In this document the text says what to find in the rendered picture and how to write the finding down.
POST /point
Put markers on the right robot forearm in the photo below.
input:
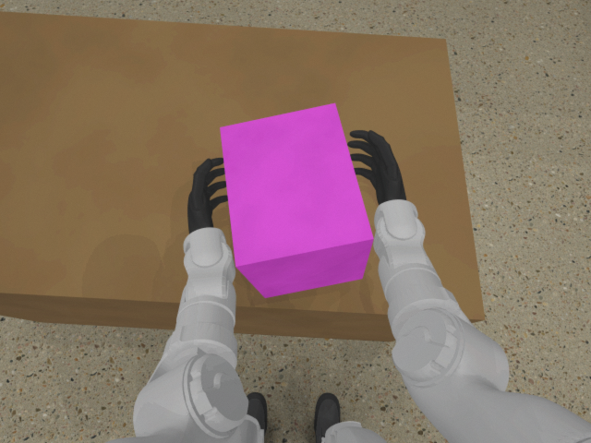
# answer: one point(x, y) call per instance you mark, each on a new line
point(408, 279)

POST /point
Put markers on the left robot forearm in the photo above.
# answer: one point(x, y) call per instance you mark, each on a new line
point(206, 315)

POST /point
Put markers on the carton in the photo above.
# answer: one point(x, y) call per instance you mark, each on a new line
point(297, 216)

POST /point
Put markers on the right robot hand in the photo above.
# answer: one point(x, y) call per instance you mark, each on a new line
point(385, 175)

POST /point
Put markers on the left robot hand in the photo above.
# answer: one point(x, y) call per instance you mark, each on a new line
point(199, 206)

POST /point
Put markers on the robot right shin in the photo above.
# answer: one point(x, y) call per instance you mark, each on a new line
point(338, 426)

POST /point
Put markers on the left robot upper arm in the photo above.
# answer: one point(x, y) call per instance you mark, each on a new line
point(199, 401)

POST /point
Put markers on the right robot upper arm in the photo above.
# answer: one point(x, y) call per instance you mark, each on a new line
point(457, 376)

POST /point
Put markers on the robot left thigh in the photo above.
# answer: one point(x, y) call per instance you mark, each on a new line
point(248, 432)

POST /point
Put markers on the pedestal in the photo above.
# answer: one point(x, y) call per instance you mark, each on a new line
point(103, 122)

